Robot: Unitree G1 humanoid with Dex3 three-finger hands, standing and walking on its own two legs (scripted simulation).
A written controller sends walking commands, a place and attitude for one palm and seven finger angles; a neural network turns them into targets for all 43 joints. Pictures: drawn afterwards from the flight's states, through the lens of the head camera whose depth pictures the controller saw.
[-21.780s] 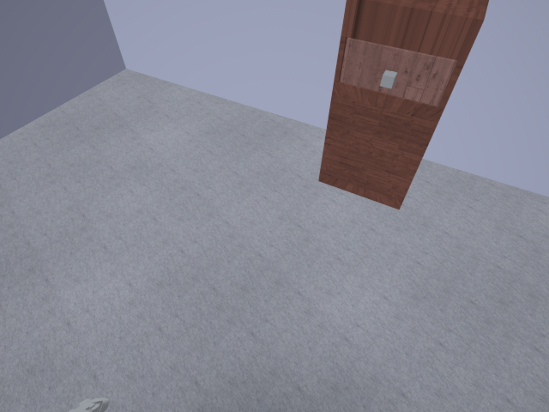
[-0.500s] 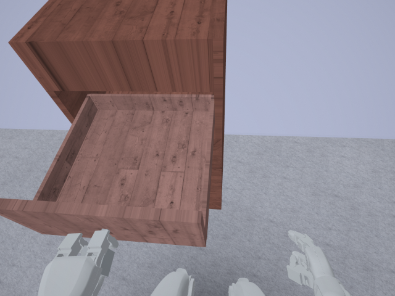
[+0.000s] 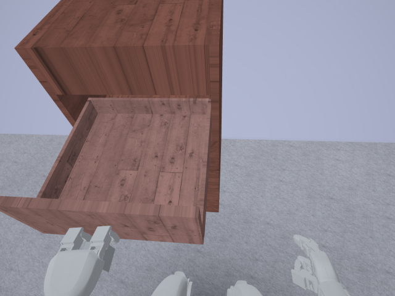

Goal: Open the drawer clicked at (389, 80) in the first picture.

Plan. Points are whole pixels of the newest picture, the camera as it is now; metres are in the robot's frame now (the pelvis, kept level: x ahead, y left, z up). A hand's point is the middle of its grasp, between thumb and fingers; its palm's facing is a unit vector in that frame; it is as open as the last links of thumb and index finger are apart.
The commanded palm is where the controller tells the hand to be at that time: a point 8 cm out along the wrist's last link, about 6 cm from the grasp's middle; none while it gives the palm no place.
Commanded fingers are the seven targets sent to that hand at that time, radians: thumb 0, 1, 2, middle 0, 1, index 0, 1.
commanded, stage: lift the hand off the handle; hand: left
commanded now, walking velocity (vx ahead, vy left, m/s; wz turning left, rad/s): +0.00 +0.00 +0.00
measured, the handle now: (100, 246) +0.21 +0.22 -0.01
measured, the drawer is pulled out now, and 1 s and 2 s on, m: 0.30 0.30 0.30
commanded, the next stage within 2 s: none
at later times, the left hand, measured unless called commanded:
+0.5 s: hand (86, 267) +0.17 +0.23 +0.00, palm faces -0.03 -0.10 -0.99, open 13.7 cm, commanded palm +0.15 +0.22 +0.06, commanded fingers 0.00 -0.50 0.30 -0.30 -1.20 -0.30 -1.20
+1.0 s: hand (69, 265) +0.17 +0.24 +0.04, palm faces -0.01 -0.13 -0.99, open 13.9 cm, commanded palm +0.15 +0.22 +0.10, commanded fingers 0.00 -0.50 0.30 -0.30 -1.20 -0.30 -1.20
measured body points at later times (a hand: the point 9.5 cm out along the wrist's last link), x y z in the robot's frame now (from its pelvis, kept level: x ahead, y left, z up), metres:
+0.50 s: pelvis +0.00 +0.01 +0.02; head +0.05 -0.02 +0.46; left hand +0.17 +0.23 +0.06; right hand +0.20 -0.22 -0.08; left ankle +0.02 +0.12 -0.64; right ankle +0.00 -0.07 -0.64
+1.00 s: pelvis +0.01 +0.03 +0.03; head +0.04 -0.01 +0.48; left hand +0.17 +0.24 +0.09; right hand +0.22 -0.19 -0.06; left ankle +0.02 +0.12 -0.64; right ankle +0.00 -0.07 -0.64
